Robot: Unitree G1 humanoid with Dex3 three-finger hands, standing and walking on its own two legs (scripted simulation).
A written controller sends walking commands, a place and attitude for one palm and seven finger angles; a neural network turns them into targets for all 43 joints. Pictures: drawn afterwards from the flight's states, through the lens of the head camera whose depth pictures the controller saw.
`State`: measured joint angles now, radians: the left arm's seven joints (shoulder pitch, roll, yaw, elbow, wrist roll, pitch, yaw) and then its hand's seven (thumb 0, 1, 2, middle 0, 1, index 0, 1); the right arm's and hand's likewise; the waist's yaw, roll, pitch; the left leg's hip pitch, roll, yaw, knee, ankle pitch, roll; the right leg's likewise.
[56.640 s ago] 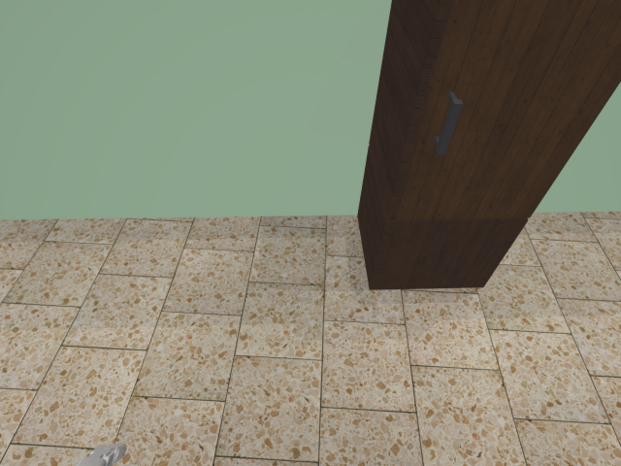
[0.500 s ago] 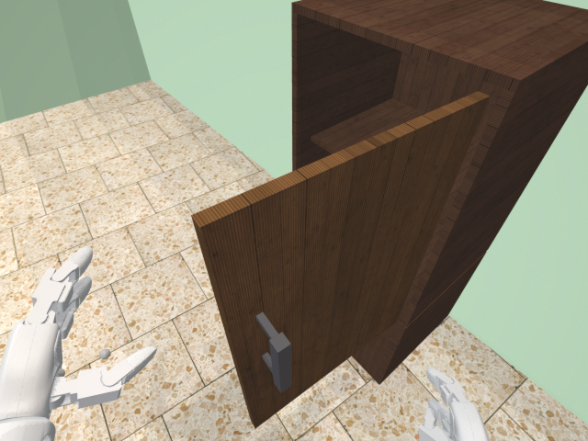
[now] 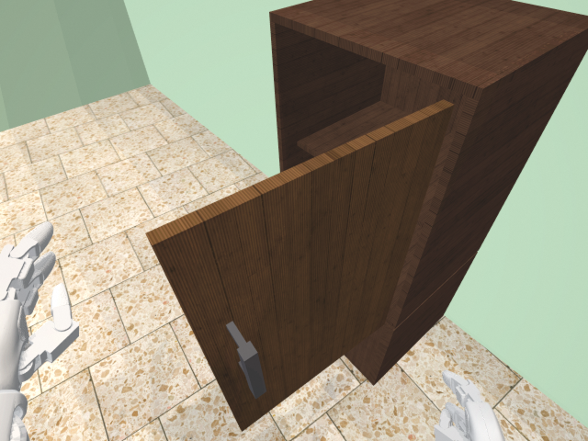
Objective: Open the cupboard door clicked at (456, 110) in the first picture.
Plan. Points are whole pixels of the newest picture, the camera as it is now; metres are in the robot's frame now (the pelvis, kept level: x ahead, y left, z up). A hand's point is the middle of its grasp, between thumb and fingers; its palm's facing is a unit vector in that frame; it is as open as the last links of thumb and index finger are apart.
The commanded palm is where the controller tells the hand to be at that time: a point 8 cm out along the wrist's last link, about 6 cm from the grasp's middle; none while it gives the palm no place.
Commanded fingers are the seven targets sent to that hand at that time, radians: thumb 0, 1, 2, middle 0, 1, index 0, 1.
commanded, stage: draw the hand back to the body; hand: left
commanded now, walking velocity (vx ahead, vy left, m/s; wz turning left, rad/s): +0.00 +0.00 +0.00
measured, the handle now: (246, 360) +0.23 +0.10 +0.00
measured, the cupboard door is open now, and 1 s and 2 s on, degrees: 85 85 85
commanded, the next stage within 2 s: step back with the hand held close in 0.14 s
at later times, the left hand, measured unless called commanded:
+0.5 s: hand (77, 317) +0.19 +0.25 +0.15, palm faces +0.37 -0.80 -0.47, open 7.4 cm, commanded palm +0.13 +0.29 +0.18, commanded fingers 0.00 0.90 0.90 -0.20 -0.30 -0.20 -0.30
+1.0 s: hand out of the picture +0.06 +0.31 +0.15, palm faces +0.46 -0.75 -0.47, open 7.4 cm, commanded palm -0.01 +0.34 +0.18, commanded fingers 0.00 0.90 0.90 -0.20 -0.30 -0.20 -0.30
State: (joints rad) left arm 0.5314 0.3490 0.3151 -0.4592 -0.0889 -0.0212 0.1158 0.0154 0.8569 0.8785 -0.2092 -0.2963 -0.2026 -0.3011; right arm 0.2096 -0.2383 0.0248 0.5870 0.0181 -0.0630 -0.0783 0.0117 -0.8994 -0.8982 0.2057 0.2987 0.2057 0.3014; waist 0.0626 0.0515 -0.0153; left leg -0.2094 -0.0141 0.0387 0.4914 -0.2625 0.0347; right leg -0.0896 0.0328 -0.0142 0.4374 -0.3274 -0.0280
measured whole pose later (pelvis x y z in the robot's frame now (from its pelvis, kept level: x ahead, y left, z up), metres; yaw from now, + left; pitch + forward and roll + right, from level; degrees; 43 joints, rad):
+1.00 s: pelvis -0.13 +0.04 -0.01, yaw +3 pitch -1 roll -3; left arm 0.53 0.39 0.43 -0.51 -0.04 -0.17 0.15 0.02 0.89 0.89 -0.21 -0.30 -0.21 -0.30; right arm 0.20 -0.21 0.00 0.57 0.01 -0.04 -0.07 0.01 -0.90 -0.90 0.21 0.30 0.21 0.30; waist 0.02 0.04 0.07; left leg -0.46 -0.02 0.05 0.56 -0.17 0.07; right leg -0.27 0.05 0.02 0.56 -0.28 0.01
